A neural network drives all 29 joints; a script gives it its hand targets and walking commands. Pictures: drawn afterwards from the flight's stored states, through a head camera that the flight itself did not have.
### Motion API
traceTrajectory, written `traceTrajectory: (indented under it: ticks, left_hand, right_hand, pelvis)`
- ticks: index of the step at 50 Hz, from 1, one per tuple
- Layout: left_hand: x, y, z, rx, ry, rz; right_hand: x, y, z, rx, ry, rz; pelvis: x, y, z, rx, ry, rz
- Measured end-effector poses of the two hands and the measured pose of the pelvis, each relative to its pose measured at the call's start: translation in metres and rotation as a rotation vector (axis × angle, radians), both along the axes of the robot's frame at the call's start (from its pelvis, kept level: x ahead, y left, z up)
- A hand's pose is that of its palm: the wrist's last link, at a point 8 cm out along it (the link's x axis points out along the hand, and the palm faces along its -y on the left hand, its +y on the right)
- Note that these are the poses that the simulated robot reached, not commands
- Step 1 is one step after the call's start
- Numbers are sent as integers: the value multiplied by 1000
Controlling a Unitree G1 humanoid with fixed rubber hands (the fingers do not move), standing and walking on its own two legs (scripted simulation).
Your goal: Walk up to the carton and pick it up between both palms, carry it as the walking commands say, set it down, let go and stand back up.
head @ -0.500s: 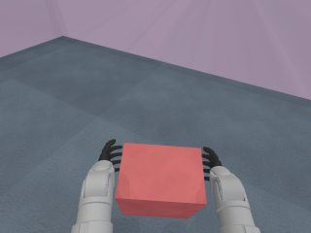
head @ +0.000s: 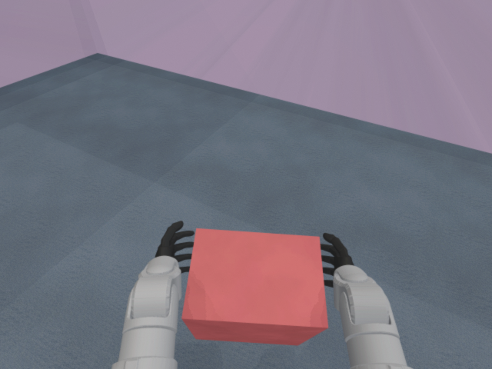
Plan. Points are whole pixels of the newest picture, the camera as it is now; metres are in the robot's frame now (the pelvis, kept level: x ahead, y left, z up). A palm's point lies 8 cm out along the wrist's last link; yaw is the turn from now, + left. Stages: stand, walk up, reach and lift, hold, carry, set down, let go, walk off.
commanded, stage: hold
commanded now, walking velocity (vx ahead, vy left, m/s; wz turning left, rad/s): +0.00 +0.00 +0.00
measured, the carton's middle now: (252, 292) +0.27 +0.01 -0.04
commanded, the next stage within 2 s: carry in 0.06 s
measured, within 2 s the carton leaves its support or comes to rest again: neither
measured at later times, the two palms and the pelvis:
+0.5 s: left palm (146, 307) +0.20 +0.16 +0.06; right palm (337, 272) +0.25 -0.13 +0.06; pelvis -0.02 -0.04 -0.04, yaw +15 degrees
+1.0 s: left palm out of the picture +0.09 +0.08 +0.08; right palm (375, 285) +0.22 -0.17 +0.07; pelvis -0.04 -0.16 -0.02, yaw +34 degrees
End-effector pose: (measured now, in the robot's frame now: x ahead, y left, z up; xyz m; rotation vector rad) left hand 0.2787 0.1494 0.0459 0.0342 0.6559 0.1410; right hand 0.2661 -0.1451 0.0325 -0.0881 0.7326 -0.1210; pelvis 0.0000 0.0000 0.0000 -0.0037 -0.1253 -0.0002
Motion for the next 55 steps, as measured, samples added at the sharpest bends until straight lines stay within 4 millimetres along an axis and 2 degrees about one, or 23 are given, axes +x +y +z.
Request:
traceTrajectory:
  ticks: [3, 8, 15, 20, 25, 28, 31, 37, 43, 47, 51, 55]
  left_hand:
    - [1, -1, 1, -4, -1, -3]
    - [2, -8, 7, 2, -46, 32]
    - [-13, -23, 23, 0, -93, 82]
    - [-43, -13, 25, -31, -75, 167]
    - [-81, 10, 19, -53, -66, 288]
    - [-106, 20, 13, -65, -21, 366]
    - [-127, 20, 13, -71, 24, 426]
    - [-147, 1, 30, -59, -2, 482]
    - [-159, -40, 39, -12, -31, 503]
    - [-177, -61, 38, -2, 9, 538]
    - [-199, -69, 37, -1, 6, 610]
    - [-223, -66, 30, -16, -30, 704]
  right_hand:
    - [0, -1, 1, 1, -1, -3]
    - [4, -5, 7, 1, -41, -14]
    - [1, -18, 17, 27, -80, -16]
    - [-7, -8, 27, 42, -58, 34]
    - [-11, 19, 28, 36, -47, 138]
    - [-16, 34, 25, 18, -4, 208]
    - [-22, 38, 22, 15, 43, 261]
    - [-30, 24, 32, 35, 22, 311]
    - [-32, -12, 36, 68, -10, 334]
    - [-39, -28, 38, 61, 22, 369]
    - [-41, -25, 42, 58, 12, 440]
    - [-42, -7, 43, 39, -29, 536]
  pelvis:
    - [1, -1, -1, -1, 16, 4]
    - [-6, -8, -13, 2, 95, 16]
    - [-13, -31, -27, -42, 148, 102]
    - [-15, -41, -27, -30, 179, 195]
    - [-18, -42, -36, -31, 194, 266]
    - [-22, -46, -33, -41, 200, 278]
    - [-27, -54, -25, -59, 204, 310]
    - [-38, -84, -18, -89, 219, 388]
    - [-42, -125, -20, -91, 210, 464]
    - [-40, -145, -15, -56, 192, 542]
    - [-41, -160, -17, -56, 176, 601]
    - [-43, -171, -29, -88, 167, 666]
